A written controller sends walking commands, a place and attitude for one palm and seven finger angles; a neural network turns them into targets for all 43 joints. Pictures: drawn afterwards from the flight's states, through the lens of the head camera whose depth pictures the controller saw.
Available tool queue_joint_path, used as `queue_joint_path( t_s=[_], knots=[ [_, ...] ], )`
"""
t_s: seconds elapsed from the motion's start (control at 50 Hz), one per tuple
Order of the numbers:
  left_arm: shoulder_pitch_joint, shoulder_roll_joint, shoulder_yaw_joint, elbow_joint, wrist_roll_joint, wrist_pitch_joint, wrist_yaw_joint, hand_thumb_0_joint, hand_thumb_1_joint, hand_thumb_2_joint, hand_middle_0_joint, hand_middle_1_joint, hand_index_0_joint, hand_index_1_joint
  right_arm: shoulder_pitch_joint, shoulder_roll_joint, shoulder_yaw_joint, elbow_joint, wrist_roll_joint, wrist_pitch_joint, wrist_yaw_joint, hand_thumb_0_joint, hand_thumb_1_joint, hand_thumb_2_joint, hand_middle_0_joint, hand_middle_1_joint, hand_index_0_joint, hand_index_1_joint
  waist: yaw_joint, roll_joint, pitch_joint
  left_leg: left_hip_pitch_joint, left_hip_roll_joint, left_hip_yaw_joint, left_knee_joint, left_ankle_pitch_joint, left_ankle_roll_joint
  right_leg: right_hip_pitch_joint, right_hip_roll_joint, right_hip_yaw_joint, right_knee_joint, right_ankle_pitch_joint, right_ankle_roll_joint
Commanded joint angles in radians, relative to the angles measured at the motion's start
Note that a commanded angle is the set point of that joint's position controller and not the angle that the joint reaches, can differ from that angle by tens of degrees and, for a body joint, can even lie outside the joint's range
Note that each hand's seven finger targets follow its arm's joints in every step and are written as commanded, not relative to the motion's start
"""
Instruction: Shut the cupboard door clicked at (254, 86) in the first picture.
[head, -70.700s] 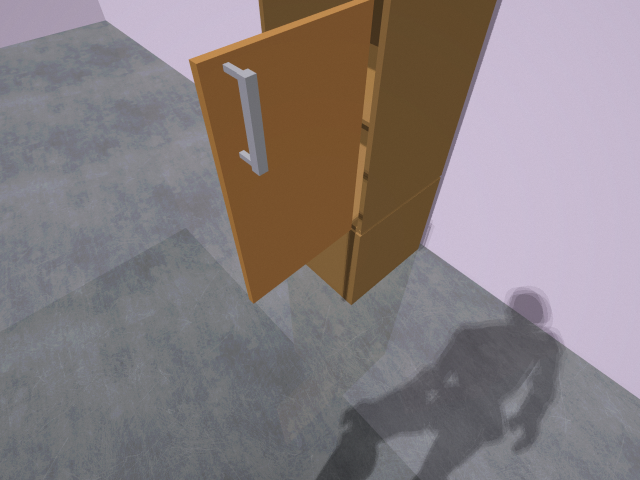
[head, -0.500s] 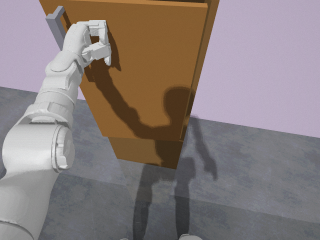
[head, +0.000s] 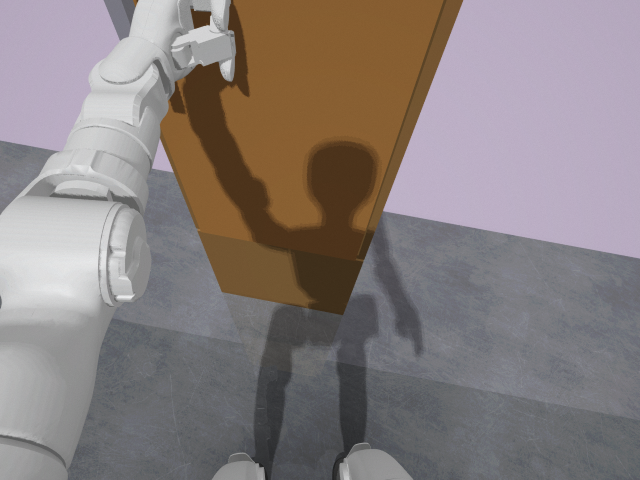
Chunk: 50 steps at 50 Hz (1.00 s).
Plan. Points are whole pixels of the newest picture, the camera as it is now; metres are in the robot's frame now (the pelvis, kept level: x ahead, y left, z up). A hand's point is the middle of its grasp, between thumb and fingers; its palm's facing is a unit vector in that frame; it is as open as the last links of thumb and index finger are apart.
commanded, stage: pull the fist back off the door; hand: left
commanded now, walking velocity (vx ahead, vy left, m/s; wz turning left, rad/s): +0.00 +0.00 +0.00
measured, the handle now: (139, 26) +0.59 +0.13 +0.19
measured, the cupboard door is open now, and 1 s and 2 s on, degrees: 0 0 0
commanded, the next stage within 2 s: draw the hand back to the body in 0.98 s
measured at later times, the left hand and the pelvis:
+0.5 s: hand (248, 38) +0.55 +0.02 +0.20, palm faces +0.09 -1.00 -0.03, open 2.9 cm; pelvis -0.01 +0.00 +0.00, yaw -1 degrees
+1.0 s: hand (254, 81) +0.49 +0.02 +0.19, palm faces +0.07 -1.00 +0.00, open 3.1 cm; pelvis +0.03 -0.02 +0.02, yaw -2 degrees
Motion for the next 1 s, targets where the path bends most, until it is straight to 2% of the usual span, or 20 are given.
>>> queue_joint_path(
  t_s=[0.0,0.08,0.1,0.14,0.18,0.22,0.24,0.3,0.36,0.38,0.44,0.48,0.5,0.6,0.66,0.72,0.78,0.86,0.94,0.98],
  knots=[
    [-0.627,-0.008,-0.012,-0.209,-0.003,-0.032,0.026,0.000,0.900,0.900,-1.300,-1.500,-1.300,-1.500,0.169,-0.195,-0.063,-0.040,-0.002,-0.028,-0.009,0.000,-0.900,-0.900,0.200,0.300,0.200,0.300,-0.133,0.099,-0.379,0.502,0.005,-0.048,-0.076,0.142,0.019,-0.127,0.051,-0.011,-0.115,0.125,-0.016],
    [-0.609,0.035,0.018,-0.184,-0.003,-0.033,0.027,0.000,0.900,0.900,-1.300,-1.500,-1.300,-1.500,0.181,-0.199,-0.058,-0.051,-0.001,-0.033,-0.010,0.000,-0.900,-0.900,0.200,0.300,0.200,0.300,-0.131,0.086,-0.350,0.457,0.001,-0.045,-0.078,0.102,0.023,-0.121,0.051,-0.015,-0.110,0.099,-0.018],
    [-0.659,0.061,0.206,-0.198,-0.058,-0.012,0.229,0.000,0.900,0.900,-1.300,-1.500,-1.300,-1.500,0.181,-0.160,-0.043,-0.068,-0.009,-0.041,0.001,0.000,-0.900,-0.900,0.200,0.300,0.200,0.300,-0.073,0.119,-0.356,0.374,0.012,-0.054,-0.104,0.066,0.002,-0.062,0.048,-0.001,-0.137,0.094,-0.008],
    [-0.619,-0.023,0.171,-0.207,-0.003,-0.003,0.415,0.000,0.900,0.900,-1.300,-1.500,-1.300,-1.500,0.189,-0.157,-0.048,-0.079,-0.032,-0.045,0.033,0.000,-0.900,-0.900,0.200,0.300,0.200,0.300,-0.091,0.057,-0.358,0.364,0.015,-0.067,-0.118,0.021,-0.005,-0.065,0.052,-0.020,-0.119,0.080,0.001],
    [-0.644,-0.034,0.198,-0.237,0.050,-0.024,0.571,0.000,0.900,0.900,-1.300,-1.500,-1.300,-1.500,0.200,-0.150,-0.053,-0.077,-0.060,-0.044,0.057,0.000,-0.900,-0.900,0.200,0.300,0.200,0.300,-0.085,0.032,-0.384,0.354,0.004,-0.060,-0.109,0.050,-0.003,-0.041,0.053,-0.027,-0.115,0.088,0.004],
    [-0.680,-0.048,0.175,-0.258,0.148,-0.050,0.702,0.000,0.900,0.900,-1.300,-1.500,-1.300,-1.500,0.193,-0.142,-0.058,-0.073,-0.082,-0.041,0.085,0.000,-0.900,-0.900,0.200,0.300,0.200,0.300,-0.091,0.068,-0.420,0.357,0.001,-0.050,-0.096,0.039,-0.007,-0.069,0.049,-0.022,-0.103,0.074,0.006],
    [-0.694,-0.045,0.147,-0.251,0.200,-0.064,0.727,0.000,0.900,0.900,-1.300,-1.500,-1.300,-1.500,0.200,-0.144,-0.062,-0.068,-0.090,-0.038,0.096,0.000,-0.900,-0.900,0.200,0.300,0.200,0.300,-0.103,0.080,-0.414,0.361,0.001,-0.052,-0.098,0.021,-0.009,-0.089,0.047,-0.023,-0.096,0.059,0.003],
    [-0.688,-0.020,0.102,-0.225,0.276,-0.091,0.715,0.000,0.900,0.900,-1.300,-1.500,-1.300,-1.500,0.202,-0.156,-0.073,-0.073,-0.093,-0.027,0.106,0.000,-0.900,-0.900,0.200,0.300,0.200,0.300,-0.112,0.093,-0.415,0.378,-0.002,-0.044,-0.095,0.028,-0.006,-0.092,0.041,-0.013,-0.103,0.055,-0.008],
    [-0.652,-0.074,0.069,-0.187,0.223,-0.074,0.648,0.000,0.900,0.900,-1.300,-1.500,-1.300,-1.500,0.178,-0.154,-0.073,-0.092,-0.077,-0.016,0.099,0.000,-0.900,-0.900,0.200,0.300,0.200,0.300,-0.098,0.069,-0.404,0.385,-0.005,-0.033,-0.117,-0.002,-0.003,-0.048,0.044,-0.005,-0.126,0.052,-0.013],
    [-0.627,-0.047,0.094,-0.171,0.200,-0.068,0.629,0.000,0.900,0.900,-1.300,-1.500,-1.300,-1.500,0.188,-0.159,-0.071,-0.093,-0.075,-0.011,0.091,0.000,-0.900,-0.900,0.200,0.300,0.200,0.300,-0.093,0.033,-0.402,0.376,-0.006,-0.038,-0.123,0.004,0.001,-0.020,0.044,-0.007,-0.132,0.059,-0.014],
    [-0.572,-0.015,0.138,-0.174,0.144,-0.064,0.590,0.000,0.900,0.900,-1.300,-1.500,-1.300,-1.500,0.170,-0.154,-0.066,-0.109,-0.061,-0.007,0.081,0.000,-0.900,-0.900,0.200,0.300,0.200,0.300,-0.059,-0.024,-0.412,0.350,-0.007,-0.018,-0.139,0.013,0.006,0.061,0.045,0.003,-0.150,0.075,-0.009],
    [-0.504,-0.046,0.132,-0.212,0.127,-0.087,0.580,0.000,0.900,0.900,-1.300,-1.500,-1.300,-1.500,0.169,-0.144,-0.066,-0.123,-0.059,-0.010,0.082,0.000,-0.900,-0.900,0.200,0.300,0.200,0.300,-0.032,-0.005,-0.419,0.372,-0.007,-0.010,-0.143,0.050,0.004,0.085,0.047,0.000,-0.152,0.098,-0.011],
    [-0.484,-0.049,0.133,-0.226,0.129,-0.103,0.583,0.000,0.900,0.900,-1.300,-1.500,-1.300,-1.500,0.165,-0.142,-0.066,-0.120,-0.059,-0.012,0.085,0.000,-0.900,-0.900,0.200,0.300,0.200,0.300,-0.031,-0.022,-0.417,0.380,-0.003,-0.008,-0.143,0.070,0.004,0.087,0.049,-0.002,-0.152,0.111,-0.009],
    [-0.315,-0.030,0.168,-0.349,0.135,-0.146,0.593,0.000,0.900,0.900,-1.300,-1.500,-1.300,-1.500,0.145,-0.132,-0.080,-0.146,-0.051,-0.003,0.092,0.000,-0.900,-0.900,0.200,0.300,0.200,0.300,0.039,-0.026,-0.450,0.405,-0.007,0.027,-0.146,0.171,0.008,0.198,0.053,0.004,-0.152,0.204,-0.015],
    [-0.222,-0.056,0.153,-0.490,0.128,-0.143,0.587,0.000,0.900,0.900,-1.300,-1.500,-1.300,-1.500,0.109,-0.122,-0.089,-0.170,-0.042,0.008,0.090,0.000,-0.900,-0.900,0.200,0.300,0.200,0.300,0.075,-0.019,-0.478,0.439,-0.011,0.049,-0.151,0.249,0.010,0.284,0.056,0.008,-0.153,0.310,-0.018],
    [-0.163,-0.125,0.092,-0.622,0.112,-0.108,0.576,0.000,0.900,0.900,-1.300,-1.500,-1.300,-1.500,0.071,-0.110,-0.090,-0.183,-0.026,0.019,0.083,0.000,-0.900,-0.900,0.200,0.300,0.200,0.300,0.079,-0.033,-0.446,0.471,-0.011,0.060,-0.165,0.299,0.013,0.331,0.059,0.007,-0.168,0.384,-0.016],
    [-0.088,-0.153,0.072,-0.752,0.087,-0.062,0.570,0.000,0.900,0.900,-1.300,-1.500,-1.300,-1.500,0.030,-0.100,-0.095,-0.196,-0.013,0.021,0.071,0.000,-0.900,-0.900,0.200,0.300,0.200,0.300,0.104,-0.021,-0.449,0.519,-0.011,0.072,-0.177,0.355,0.014,0.390,0.060,0.008,-0.179,0.448,-0.018],
    [0.054,-0.254,0.001,-0.875,0.067,0.004,0.562,0.000,0.900,0.900,-1.300,-1.500,-1.300,-1.500,-0.035,-0.079,-0.089,-0.206,-0.001,0.016,0.065,0.000,-0.900,-0.900,0.200,0.300,0.200,0.300,0.127,-0.032,-0.415,0.564,-0.015,0.077,-0.188,0.418,0.015,0.423,0.058,0.007,-0.187,0.531,-0.016],
    [0.050,-0.279,-0.029,-0.879,0.066,0.080,0.569,0.000,0.900,0.900,-1.300,-1.500,-1.300,-1.500,-0.083,-0.069,-0.077,-0.199,0.006,0.030,0.047,0.000,-0.900,-0.900,0.200,0.300,0.200,0.300,0.109,-0.111,-0.315,0.552,-0.022,0.076,-0.209,0.379,0.019,0.419,0.047,0.011,-0.211,0.528,-0.004],
    [0.057,-0.255,-0.010,-0.876,0.061,0.106,0.573,0.000,0.900,0.900,-1.300,-1.500,-1.300,-1.500,-0.104,-0.069,-0.069,-0.199,0.009,0.042,0.036,0.000,-0.900,-0.900,0.200,0.300,0.200,0.300,0.118,-0.109,-0.303,0.560,-0.026,0.076,-0.213,0.371,0.020,0.432,0.042,0.017,-0.222,0.521,-0.004]
  ],
)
